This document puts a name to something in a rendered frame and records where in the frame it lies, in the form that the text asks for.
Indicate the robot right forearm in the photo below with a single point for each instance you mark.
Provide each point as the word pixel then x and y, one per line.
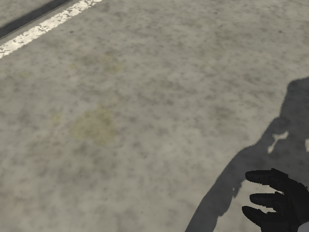
pixel 303 227

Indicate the right robot hand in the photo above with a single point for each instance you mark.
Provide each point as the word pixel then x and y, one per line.
pixel 292 207

